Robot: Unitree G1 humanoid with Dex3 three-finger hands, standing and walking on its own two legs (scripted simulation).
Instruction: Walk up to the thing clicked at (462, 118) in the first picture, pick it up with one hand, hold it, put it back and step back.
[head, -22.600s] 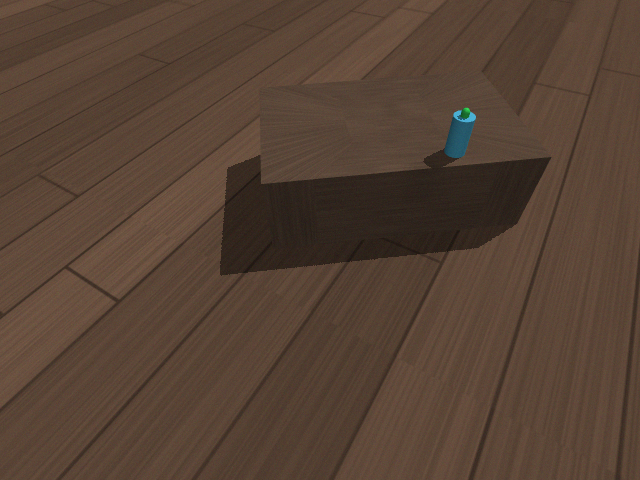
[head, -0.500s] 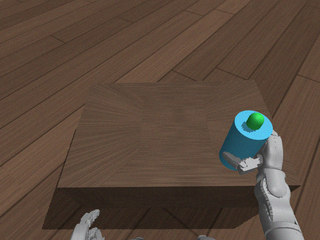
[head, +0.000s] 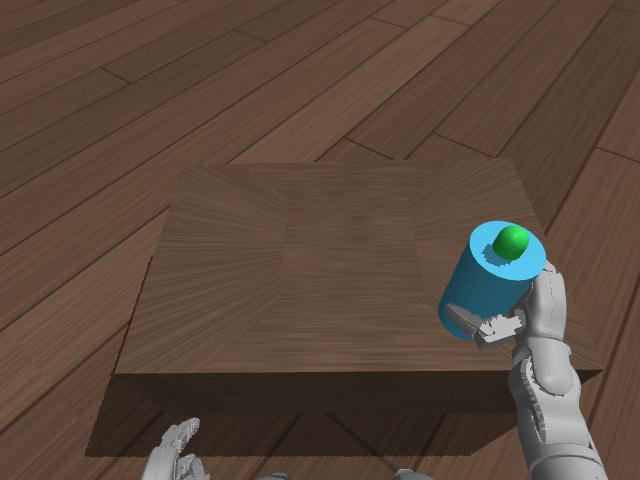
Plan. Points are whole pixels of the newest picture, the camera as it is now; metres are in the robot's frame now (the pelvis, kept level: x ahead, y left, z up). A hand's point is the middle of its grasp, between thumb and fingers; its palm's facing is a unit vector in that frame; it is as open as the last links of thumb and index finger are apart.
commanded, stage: hold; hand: right
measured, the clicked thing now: (488, 279) +0.33 -0.17 +0.08
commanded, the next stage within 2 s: crouch in 0.60 s
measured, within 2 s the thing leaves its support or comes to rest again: neither
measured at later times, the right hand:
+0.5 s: hand (487, 288) +0.33 -0.17 +0.06, palm faces +0.19 +0.98 +0.01, open 10.7 cm
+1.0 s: hand (479, 295) +0.34 -0.18 +0.02, palm faces +0.21 +0.98 +0.01, open 10.7 cm
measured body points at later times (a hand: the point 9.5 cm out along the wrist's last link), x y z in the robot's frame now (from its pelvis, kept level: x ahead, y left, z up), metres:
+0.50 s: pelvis +0.00 +0.00 +0.00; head +0.04 -0.01 +0.45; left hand +0.15 +0.24 -0.10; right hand +0.31 -0.23 +0.06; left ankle +0.01 +0.14 -0.70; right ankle +0.01 -0.13 -0.70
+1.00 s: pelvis -0.01 +0.00 -0.02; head +0.06 -0.01 +0.43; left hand +0.14 +0.25 -0.12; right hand +0.33 -0.23 +0.02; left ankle +0.01 +0.14 -0.70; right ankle +0.01 -0.13 -0.70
